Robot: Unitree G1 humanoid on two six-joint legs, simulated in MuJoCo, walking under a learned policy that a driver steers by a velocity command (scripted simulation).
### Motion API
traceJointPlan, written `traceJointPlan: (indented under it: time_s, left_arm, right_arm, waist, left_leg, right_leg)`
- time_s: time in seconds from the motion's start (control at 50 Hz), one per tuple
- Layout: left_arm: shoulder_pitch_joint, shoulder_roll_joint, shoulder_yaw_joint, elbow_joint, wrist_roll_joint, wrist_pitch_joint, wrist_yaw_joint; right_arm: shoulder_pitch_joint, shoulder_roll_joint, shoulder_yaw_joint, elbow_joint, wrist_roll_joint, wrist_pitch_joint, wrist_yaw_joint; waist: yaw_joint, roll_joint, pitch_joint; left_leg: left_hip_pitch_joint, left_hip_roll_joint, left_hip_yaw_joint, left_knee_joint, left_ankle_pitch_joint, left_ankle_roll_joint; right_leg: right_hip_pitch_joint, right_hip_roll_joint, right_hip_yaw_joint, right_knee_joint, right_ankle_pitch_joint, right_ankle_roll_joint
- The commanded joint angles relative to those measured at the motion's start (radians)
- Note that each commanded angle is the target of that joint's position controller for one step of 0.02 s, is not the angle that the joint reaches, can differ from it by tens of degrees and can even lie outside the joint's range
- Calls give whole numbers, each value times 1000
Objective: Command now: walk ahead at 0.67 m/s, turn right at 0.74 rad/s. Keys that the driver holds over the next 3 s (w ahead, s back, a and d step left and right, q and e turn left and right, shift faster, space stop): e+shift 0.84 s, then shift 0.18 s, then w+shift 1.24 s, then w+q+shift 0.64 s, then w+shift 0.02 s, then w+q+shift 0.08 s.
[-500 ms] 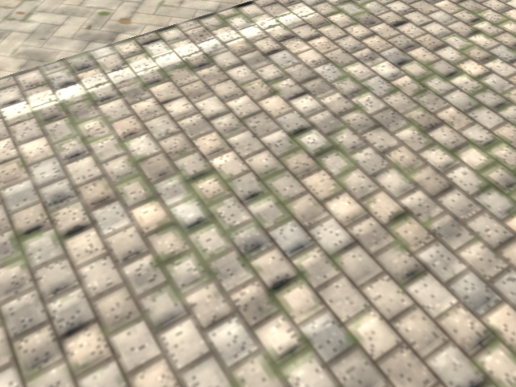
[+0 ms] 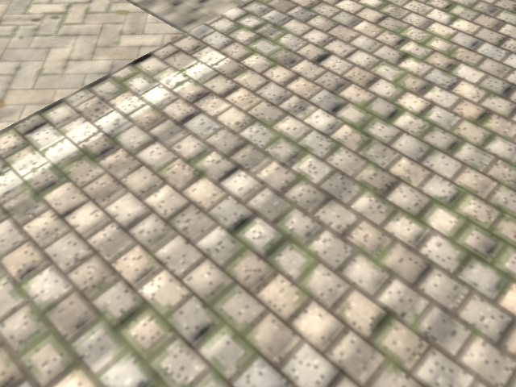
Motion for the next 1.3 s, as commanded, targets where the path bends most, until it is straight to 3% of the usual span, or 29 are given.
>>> traceJointPlan:
  time_s: [0.02,0.08,0.12,0.14,0.16,0.18,0.2,0.22,0.26,0.3,0.36,0.46,0.6,0.68,0.7,0.72,0.74,0.76,0.78,0.84,1.02,1.06,1.1,1.14,1.18,1.2,1.22,1.24,1.3]
  left_arm:
    - [-22,-53,-31,-62,1,-15,-22]
    - [125,23,-5,-6,26,-17,-28]
    - [445,116,42,72,31,-22,-6]
    - [444,151,63,86,13,-28,21]
    - [360,265,84,58,16,-20,31]
    - [347,306,100,13,11,-12,30]
    - [227,266,101,-47,-4,6,42]
    - [159,193,83,-66,-15,19,52]
    - [142,129,62,-63,-24,19,58]
    - [153,140,65,-59,-15,13,53]
    - [164,179,82,-79,-7,17,55]
    - [192,194,97,-110,-19,58,64]
    - [203,214,110,-133,1,72,50]
    - [120,216,106,-163,-1,75,40]
    - [103,204,101,-167,-13,72,42]
    - [183,132,83,-162,-19,68,45]
    - [215,119,78,-181,-19,68,52]
    - [175,236,100,-183,23,68,46]
    - [163,248,107,-174,30,73,36]
    - [203,215,97,-143,4,101,2]
    - [74,132,47,-167,-9,112,7]
    - [54,120,32,-173,2,108,-5]
    - [44,118,21,-170,7,99,-17]
    - [93,102,7,-134,0,74,-15]
    - [281,97,3,-36,6,44,4]
    - [353,155,13,-14,20,29,11]
    - [302,247,30,-67,11,21,23]
    - [295,244,43,-53,14,18,41]
    - [181,157,17,-69,-1,-20,39]
  right_arm:
    - [-112,-62,7,-89,15,-38,-15]
    - [-117,-156,-16,-115,37,-27,-51]
    - [-190,-190,-32,-143,34,5,-57]
    - [-219,-147,-34,-137,36,24,-44]
    - [-91,-50,-13,-187,9,34,-49]
    - [-20,-54,0,-243,18,40,-51]
    - [-37,-79,8,-252,6,43,-54]
    - [-90,-105,1,-254,-11,51,-49]
    - [-159,-109,-5,-276,-39,87,-51]
    - [-186,-83,2,-297,-38,130,-56]
    - [-244,-70,7,-339,-25,143,-54]
    - [-382,-95,5,-402,-22,167,-52]
    - [-451,-127,9,-425,4,133,-53]
    - [-363,-151,2,-405,17,118,-62]
    - [-331,-162,-2,-396,10,113,-71]
    - [-354,-212,-12,-405,3,113,-81]
    - [-367,-287,-19,-445,0,126,-78]
    - [-326,-254,-19,-417,-6,135,-70]
    - [-345,-197,-7,-418,0,141,-65]
    - [-404,-164,4,-442,-9,152,-61]
    - [-230,-192,-26,-372,-10,132,-38]
    - [-192,-206,-35,-361,-15,133,-20]
    - [-200,-218,-41,-347,-20,140,-3]
    - [-190,-215,-47,-325,-14,147,2]
    - [-245,-168,-39,-332,-7,144,-2]
    - [-253,-67,-13,-352,-9,135,5]
    - [-322,-62,-9,-413,-14,122,8]
    - [-435,-139,-25,-463,-13,115,13]
    - [-304,-173,-41,-374,-15,104,44]
  waist:
    - [71,50,125]
    - [124,115,-17]
    - [276,121,-183]
    - [275,0,-138]
    - [120,-143,-137]
    - [108,-77,-404]
    - [77,33,-385]
    - [46,117,-252]
    - [6,153,-104]
    - [-5,149,-107]
    - [11,91,-176]
    - [67,-18,-151]
    - [98,-95,-91]
    - [41,-118,-74]
    - [13,-80,-68]
    - [64,88,-114]
    - [67,222,-140]
    - [48,191,-125]
    - [61,154,-88]
    - [78,177,-44]
    - [8,205,-82]
    - [-18,235,-112]
    - [-11,273,-58]
    - [26,213,-10]
    - [138,49,34]
    - [162,-211,7]
    - [144,-175,67]
    - [165,-106,118]
    - [57,-92,71]
  left_leg:
    - [-290,178,50,-44,852,-35]
    - [-188,211,43,205,1081,-64]
    - [-252,243,0,680,957,-75]
    - [-363,93,10,1053,138,-84]
    - [-624,2,-43,1387,-415,-111]
    - [-743,10,-251,1478,-331,-123]
    - [-759,49,-302,1414,-249,-110]
    - [-753,81,-310,1315,-220,-111]
    - [-677,122,-312,1138,-209,-128]
    - [-592,141,-305,1005,-192,-145]
    - [-601,133,-305,892,-81,-144]
    - [-700,92,-358,756,-4,-136]
    - [-625,5,-400,507,-69,-83]
    - [-329,-30,-386,214,-37,-70]
    - [-209,7,-393,55,66,-66]
    - [-68,203,-533,-18,71,-24]
    - [-17,442,-789,-37,114,76]
    - [-98,452,-791,-26,232,152]
    - [-141,404,-671,-7,265,148]
    - [-224,262,-405,12,333,111]
    - [-95,312,-361,63,456,165]
    - [-137,310,-388,-32,-109,152]
    - [-268,315,-410,-108,-355,131]
    - [-392,299,-372,-103,-364,114]
    - [-630,211,-258,91,-401,59]
    - [-803,105,-133,481,-362,18]
    - [-1031,57,-158,634,-265,-5]
    - [-1065,128,-257,684,-145,-12]
    - [-934,144,-253,699,49,-54]
  right_leg:
    - [237,79,-153,-305,190,11]
    - [485,205,-214,-421,223,-27]
    - [800,210,-96,-460,224,-99]
    - [842,129,9,-590,357,-146]
    - [972,-63,254,-395,1259,-216]
    - [1151,-218,529,-494,1227,-392]
    - [1037,-223,640,-622,828,-404]
    - [857,-174,612,-704,537,-370]
    - [599,-91,506,-748,528,-295]
    - [476,-26,430,-738,578,-248]
    - [500,38,405,-689,597,-173]
    - [585,89,529,-708,157,-74]
    - [670,83,672,-659,157,-86]
    - [537,129,722,-632,124,-19]
    - [461,177,692,-583,-43,28]
    - [366,265,550,-435,-450,82]
    - [212,380,298,-189,-631,115]
    - [186,303,237,-50,-557,131]
    - [193,246,214,24,-483,135]
    - [205,214,140,207,-354,151]
    - [236,183,104,-54,-408,148]
    - [320,161,62,-190,-428,115]
    - [452,164,10,-326,-495,77]
    - [623,174,-36,-515,-422,21]
    - [923,179,-41,-767,-309,-21]
    - [1042,-67,312,-899,-583,-39]
    - [988,-270,656,-953,-778,-126]
    - [870,-287,678,-979,-831,-184]
    - [830,-113,407,-991,-527,-105]
Next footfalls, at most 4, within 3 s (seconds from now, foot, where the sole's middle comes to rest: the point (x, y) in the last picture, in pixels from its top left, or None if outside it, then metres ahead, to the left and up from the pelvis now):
0.14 right None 0.35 -0.04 -0.77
0.72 left None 0.48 0.08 -0.77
1.20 right None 0.27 0.00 -0.77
1.64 left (353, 317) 0.68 -0.25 -0.77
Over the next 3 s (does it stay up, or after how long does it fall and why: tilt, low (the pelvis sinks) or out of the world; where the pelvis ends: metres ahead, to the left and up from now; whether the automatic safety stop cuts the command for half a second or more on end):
stays up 1.24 -1.21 -0.02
